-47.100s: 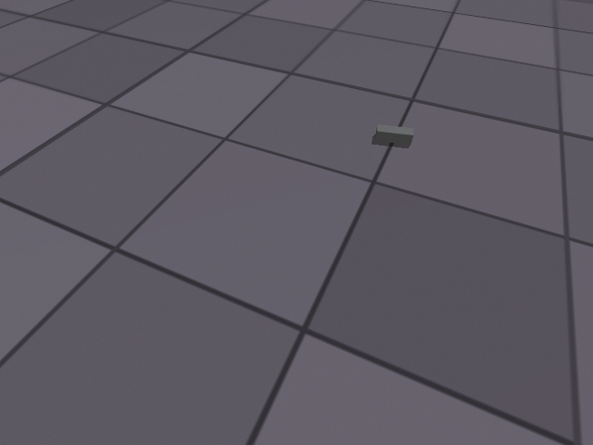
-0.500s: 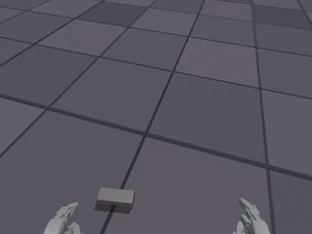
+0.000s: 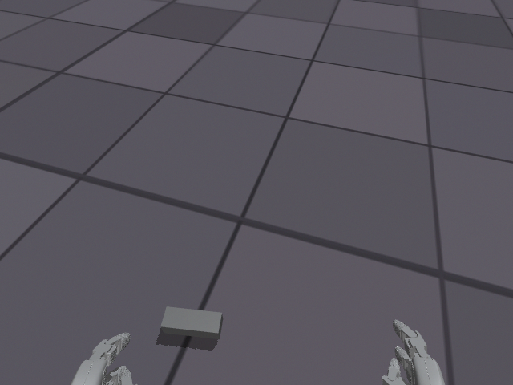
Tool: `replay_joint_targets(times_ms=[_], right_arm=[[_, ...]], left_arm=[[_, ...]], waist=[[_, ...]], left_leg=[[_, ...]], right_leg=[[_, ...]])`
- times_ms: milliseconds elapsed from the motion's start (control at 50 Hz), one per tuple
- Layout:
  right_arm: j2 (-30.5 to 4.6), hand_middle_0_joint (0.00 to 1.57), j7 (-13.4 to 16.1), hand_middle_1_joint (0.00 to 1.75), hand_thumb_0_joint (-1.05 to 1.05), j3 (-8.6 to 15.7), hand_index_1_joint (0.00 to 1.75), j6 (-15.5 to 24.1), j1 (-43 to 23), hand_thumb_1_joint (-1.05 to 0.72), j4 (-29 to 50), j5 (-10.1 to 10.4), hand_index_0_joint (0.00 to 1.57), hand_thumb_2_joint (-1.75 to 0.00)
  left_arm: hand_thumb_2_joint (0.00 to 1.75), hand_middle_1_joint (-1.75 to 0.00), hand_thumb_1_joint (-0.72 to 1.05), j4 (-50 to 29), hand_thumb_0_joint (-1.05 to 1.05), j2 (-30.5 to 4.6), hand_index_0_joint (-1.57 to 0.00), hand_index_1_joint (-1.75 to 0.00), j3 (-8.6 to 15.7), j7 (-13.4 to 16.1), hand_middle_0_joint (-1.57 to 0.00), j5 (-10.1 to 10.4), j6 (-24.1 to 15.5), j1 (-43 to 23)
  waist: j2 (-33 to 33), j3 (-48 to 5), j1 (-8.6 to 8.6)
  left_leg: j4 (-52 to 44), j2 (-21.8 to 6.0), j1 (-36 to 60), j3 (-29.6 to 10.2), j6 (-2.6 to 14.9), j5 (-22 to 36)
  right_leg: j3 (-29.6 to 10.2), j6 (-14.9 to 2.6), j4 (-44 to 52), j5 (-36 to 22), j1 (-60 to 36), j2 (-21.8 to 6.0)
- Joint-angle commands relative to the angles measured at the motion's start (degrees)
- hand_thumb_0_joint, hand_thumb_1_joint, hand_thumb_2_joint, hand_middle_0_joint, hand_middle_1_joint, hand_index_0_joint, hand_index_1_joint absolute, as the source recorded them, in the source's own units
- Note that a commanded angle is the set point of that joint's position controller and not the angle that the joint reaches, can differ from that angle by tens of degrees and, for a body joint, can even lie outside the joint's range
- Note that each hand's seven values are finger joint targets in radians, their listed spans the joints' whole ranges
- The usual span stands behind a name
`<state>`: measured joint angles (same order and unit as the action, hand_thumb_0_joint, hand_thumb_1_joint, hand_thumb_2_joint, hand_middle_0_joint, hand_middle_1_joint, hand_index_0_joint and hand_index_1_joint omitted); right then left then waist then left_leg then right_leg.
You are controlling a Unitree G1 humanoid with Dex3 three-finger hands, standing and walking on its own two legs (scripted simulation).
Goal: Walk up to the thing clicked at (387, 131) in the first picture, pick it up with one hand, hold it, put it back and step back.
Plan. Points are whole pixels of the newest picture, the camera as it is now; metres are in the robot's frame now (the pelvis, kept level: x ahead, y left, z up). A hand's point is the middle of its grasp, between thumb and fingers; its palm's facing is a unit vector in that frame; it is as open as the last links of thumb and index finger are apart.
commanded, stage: home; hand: left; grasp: from above
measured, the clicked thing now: (192, 322) +0.50 +0.22 -0.68
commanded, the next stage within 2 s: stand in 0.82 s
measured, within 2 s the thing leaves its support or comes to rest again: neither
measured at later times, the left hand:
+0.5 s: hand out of the picture +0.17 +0.18 -0.05, palm faces +0.05 -0.98 -0.21, open 7.4 cm
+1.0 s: hand out of the picture +0.17 +0.20 -0.07, palm faces +0.02 -0.96 -0.29, open 7.4 cm
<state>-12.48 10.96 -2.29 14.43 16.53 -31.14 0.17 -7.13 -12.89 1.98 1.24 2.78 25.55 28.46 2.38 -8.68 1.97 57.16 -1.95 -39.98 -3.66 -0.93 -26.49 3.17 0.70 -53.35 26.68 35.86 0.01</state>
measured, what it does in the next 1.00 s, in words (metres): stands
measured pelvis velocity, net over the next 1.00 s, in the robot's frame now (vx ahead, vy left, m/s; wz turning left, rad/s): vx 0.00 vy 0.00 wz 0.00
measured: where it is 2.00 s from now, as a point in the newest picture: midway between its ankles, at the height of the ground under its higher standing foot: outside the picture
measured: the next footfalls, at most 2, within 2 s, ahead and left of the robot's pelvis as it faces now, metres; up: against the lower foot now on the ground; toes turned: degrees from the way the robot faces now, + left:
none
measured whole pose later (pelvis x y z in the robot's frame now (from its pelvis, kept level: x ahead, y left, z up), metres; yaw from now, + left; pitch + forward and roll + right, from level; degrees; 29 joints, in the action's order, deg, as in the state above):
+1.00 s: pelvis +0.00 +0.00 +0.01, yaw +0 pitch +5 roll -1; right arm -14.1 6.0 -1.3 8.0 12.3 -38.8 -4.8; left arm 11.2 -14.6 0.3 2.2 -1.8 12.2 18.7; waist 0.6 -2.5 -0.6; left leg 53.9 -0.9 -33.4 -2.3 -0.3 -25.7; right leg 1.9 0.8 -51.8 26.7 30.3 -1.1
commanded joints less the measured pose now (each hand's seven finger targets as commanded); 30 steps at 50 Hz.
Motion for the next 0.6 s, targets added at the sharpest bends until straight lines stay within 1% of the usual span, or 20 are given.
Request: replay_joint_targets(times_ms=[0, 40, 60, 100, 120, 140, 160, 200, 220, 240, 260, 280, 340, 360, 400, 420, 480, 500, 540, 580], right_arm=[[-7.0, 0.20, 0.8, 0.30, 0.00, 3.3, 0.30, 3.2, -4.1, -0.90, 9.3, 0.1, 0.20, -0.90], [-7.0, 0.20, 0.9, 0.30, 0.00, 3.2, 0.30, 3.0, -3.7, -0.90, 8.6, 0.1, 0.20, -0.90], [-6.7, 0.20, 0.8, 0.30, 0.00, 3.0, 0.30, 3.1, -3.8, -0.90, 8.8, 0.0, 0.20, -0.90], [-7.0, 0.20, 0.8, 0.30, 0.00, 3.1, 0.30, 3.2, -3.9, -0.90, 9.0, 0.0, 0.20, -0.90], [-6.9, 0.20, 0.9, 0.30, 0.00, 3.2, 0.30, 3.1, -4.1, -0.90, 9.2, 0.1, 0.20, -0.90], [-7.1, 0.20, 0.8, 0.30, 0.00, 3.3, 0.30, 3.1, -3.9, -0.90, 9.2, 0.1, 0.20, -0.90], [-7.1, 0.20, 0.8, 0.30, 0.00, 3.4, 0.30, 3.0, -3.5, -0.90, 8.8, 0.1, 0.20, -0.90], [-6.7, 0.20, 0.8, 0.30, 0.00, 3.1, 0.30, 2.9, -3.2, -0.90, 8.8, 0.0, 0.20, -0.90], [-6.6, 0.20, 0.8, 0.30, 0.00, 3.0, 0.30, 2.9, -3.8, -0.90, 9.5, 0.1, 0.20, -0.90], [-7.0, 0.20, 0.8, 0.30, 0.00, 3.3, 0.30, 2.9, -3.7, -0.90, 9.2, 0.1, 0.20, -0.90], [-6.9, 0.20, 0.9, 0.30, 0.00, 3.4, 0.30, 2.8, -3.6, -0.90, 8.8, 0.1, 0.20, -0.90], [-6.8, 0.20, 0.8, 0.30, 0.00, 3.3, 0.30, 2.7, -3.7, -0.90, 8.8, 0.1, 0.20, -0.90], [-6.7, 0.20, 0.9, 0.30, 0.00, 3.2, 0.30, 2.9, -3.9, -0.90, 9.4, 0.2, 0.20, -0.90], [-6.9, 0.20, 0.9, 0.30, 0.00, 3.4, 0.30, 2.9, -3.4, -0.90, 9.1, 0.2, 0.20, -0.90], [-6.8, 0.20, 0.8, 0.30, 0.00, 3.3, 0.30, 2.7, -3.3, -0.90, 8.7, 0.1, 0.20, -0.90], [-6.9, 0.20, 0.8, 0.30, 0.00, 3.3, 0.30, 2.7, -3.4, -0.90, 8.7, 0.1, 0.20, -0.90], [-6.9, 0.20, 0.7, 0.30, 0.00, 3.4, 0.30, 2.6, -3.9, -0.90, 9.3, 0.1, 0.20, -0.90], [-7.2, 0.20, 0.7, 0.30, 0.00, 3.7, 0.30, 2.5, -3.4, -0.90, 9.1, 0.1, 0.20, -0.90], [-6.9, 0.20, 0.6, 0.30, 0.00, 3.4, 0.30, 2.5, -3.0, -0.90, 8.9, 0.1, 0.20, -0.90], [-7.1, 0.20, 0.6, 0.30, 0.00, 3.4, 0.30, 2.5, -3.5, -0.90, 9.0, 0.2, 0.20, -0.90]], left_arm=[[0.90, -0.30, 0.90, -10.9, 0.00, -5.9, -0.20, -0.30, 3.4, 0.3, -0.20, 0.1, -2.7, -1.6], [0.90, -0.30, 0.90, -13.2, 0.00, -7.8, -0.20, -0.30, 4.2, 0.6, -0.20, -0.1, -3.2, -3.2], [0.90, -0.30, 0.90, -9.0, 0.00, -5.3, -0.20, -0.30, 2.4, 0.4, -0.20, -0.1, -2.7, -0.4], [0.90, -0.30, 0.90, -10.1, 0.00, -5.3, -0.20, -0.30, 2.7, 0.3, -0.20, 0.3, -2.7, -1.0], [0.90, -0.30, 0.90, -11.3, 0.00, -6.3, -0.20, -0.30, 3.7, 0.4, -0.20, 0.2, -2.8, -1.8], [0.90, -0.30, 0.90, -10.5, 0.00, -5.9, -0.20, -0.30, 3.2, 0.3, -0.20, 0.0, -2.7, -0.6], [0.90, -0.30, 0.90, -14.7, 0.00, -8.5, -0.20, -0.30, 4.8, 0.6, -0.20, 0.0, -3.3, -3.3], [0.90, -0.30, 0.90, -8.3, 0.00, -4.9, -0.20, -0.30, 2.0, 0.4, -0.20, -0.2, -2.4, 0.9], [0.90, -0.30, 0.90, -8.0, 0.00, -3.9, -0.20, -0.30, 1.6, 0.3, -0.20, 0.0, -2.0, 1.1], [0.90, -0.30, 0.90, -13.2, 0.00, -6.6, -0.20, -0.30, 3.8, 0.5, -0.20, 0.4, -2.6, -2.4], [0.90, -0.30, 0.90, -13.8, 0.00, -8.0, -0.20, -0.30, 4.8, 0.8, -0.20, 0.0, -2.8, -2.7], [0.90, -0.30, 0.90, -10.0, 0.00, -6.4, -0.20, -0.30, 3.2, 0.6, -0.20, -0.3, -2.4, -0.2], [0.90, -0.30, 0.90, -9.5, 0.00, -4.9, -0.20, -0.30, 2.1, 0.5, -0.20, -0.1, -1.9, 0.2], [0.90, -0.30, 0.90, -14.6, 0.00, -7.6, -0.20, -0.30, 4.3, 0.7, -0.20, 0.0, -2.5, -2.2], [0.90, -0.30, 0.90, -12.7, 0.00, -7.1, -0.20, -0.30, 3.5, 0.6, -0.20, -0.2, -2.5, -1.5], [0.90, -0.30, 0.90, -9.6, 0.00, -5.2, -0.20, -0.30, 2.2, 0.4, -0.20, -0.2, -2.2, 0.3], [0.90, -0.30, 0.90, -11.1, 0.00, -5.8, -0.20, -0.30, 3.2, 0.5, -0.20, -0.1, -2.5, -0.5], [0.90, -0.30, 0.90, -15.8, 0.00, -8.5, -0.20, -0.30, 4.7, 0.8, -0.20, 0.0, -3.1, -3.1], [0.90, -0.30, 0.90, -11.2, 0.00, -5.8, -0.20, -0.30, 2.5, 0.7, -0.20, -0.3, -2.7, -0.5], [0.90, -0.30, 0.90, -12.6, 0.00, -6.5, -0.20, -0.30, 3.0, 0.6, -0.20, 0.1, -2.7, -1.2]], waist=[[1.1, -4.6, 0.45], [0.9, -4.3, 0.11], [-0.3, -3.4, 0.82], [0.2, -4.1, 0.46], [1.2, -4.7, 0.36], [0.6, -5.6, 0.40], [1.2, -5.9, -0.09], [-0.9, -4.3, 0.81], [-1.0, -3.9, 0.69], [-0.4, -4.8, 0.29], [0.4, -5.5, -0.27], [0.1, -4.4, 0.36], [-0.7, -4.5, 0.61], [0.5, -5.9, -0.15], [1.1, -4.8, 0.18], [0.5, -3.9, 0.72], [1.5, -5.1, 0.09], [2.2, -6.1, -0.32], [1.2, -4.5, 0.51], [1.4, -4.4, 0.24]], left_leg=[[-9.8, 1.5, 6.7, 0.8, 1.58, 8.7], [-9.3, 1.7, 6.3, 1.3, 1.72, 8.5], [-9.1, 1.8, 6.1, 1.4, 1.81, 8.6], [-9.3, 1.8, 6.0, 1.4, 1.84, 7.8], [-9.2, 1.7, 6.4, 1.5, 1.73, 8.6], [-9.1, 1.7, 6.8, 1.3, 1.70, 9.9], [-8.8, 1.7, 7.0, 1.6, 1.68, 10.7], [-8.1, 1.9, 6.4, 1.8, 1.87, 11.5], [-8.1, 1.9, 5.9, 1.8, 1.93, 10.8], [-8.4, 1.9, 6.2, 1.8, 1.96, 10.2], [-8.7, 1.9, 6.5, 1.7, 1.82, 9.9], [-8.5, 2.0, 6.1, 1.9, 1.84, 9.6], [-8.5, 1.9, 6.2, 1.7, 1.94, 9.6], [-8.5, 1.9, 6.7, 1.8, 1.86, 10.5], [-8.6, 1.8, 6.6, 1.7, 1.77, 10.7], [-8.9, 1.7, 6.5, 1.4, 1.71, 10.8], [-9.3, 1.5, 6.7, 0.8, 1.50, 10.8], [-9.2, 1.6, 7.2, 1.1, 1.53, 10.9], [-9.6, 1.3, 6.8, 0.8, 1.48, 10.5], [-9.5, 1.4, 6.7, 0.6, 1.52, 10.1]], right_leg=[[0.7, -0.84, 8.5, -8.2, -0.9, 1.5], [0.5, -0.75, 9.0, -8.0, -0.8, 1.3], [0.4, -0.59, 9.1, -8.2, -0.6, 1.4], [0.4, -0.62, 9.2, -7.7, -0.8, 1.3], [0.4, -0.66, 9.1, -8.2, -0.9, 1.3], [0.5, -0.79, 8.8, -9.3, -1.5, 1.4], [0.4, -0.74, 8.6, -9.9, -1.7, 1.3], [0.2, -0.51, 8.9, -11.2, -1.1, 1.3], [0.2, -0.50, 9.2, -10.8, -1.0, 1.1], [0.3, -0.51, 9.3, -10.0, -1.6, 1.1], [0.3, -0.62, 9.1, -9.5, -1.8, 1.2], [0.2, -0.54, 9.3, -9.3, -1.1, 1.1], [0.3, -0.56, 9.3, -9.5, -1.1, 1.1], [0.2, -0.68, 9.0, -10.1, -1.9, 1.1], [0.4, -0.71, 8.7, -10.3, -1.5, 1.2], [0.6, -0.75, 8.3, -10.3, -1.1, 1.4], [0.9, -0.92, 7.9, -10.0, -1.2, 1.6], [0.7, -0.97, 8.1, -10.1, -1.7, 1.5], [1.0, -1.06, 7.7, -9.7, -0.9, 1.7], [1.0, -0.95, 7.9, -9.4, -0.9, 1.6]])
